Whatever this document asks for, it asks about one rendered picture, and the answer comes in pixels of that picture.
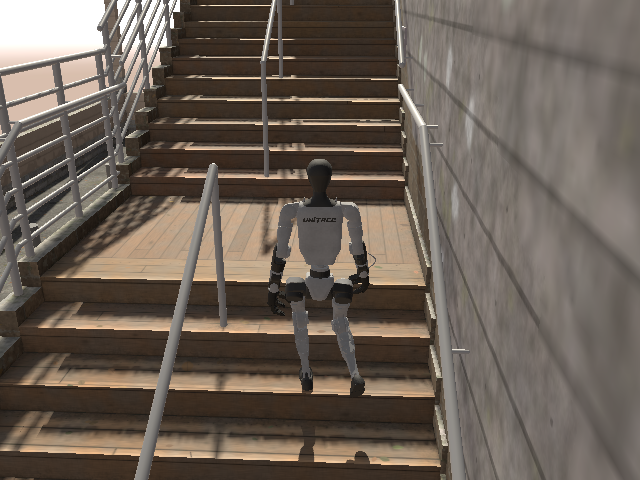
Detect stairs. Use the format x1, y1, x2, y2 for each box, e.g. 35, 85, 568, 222
129, 0, 405, 200
0, 277, 441, 480

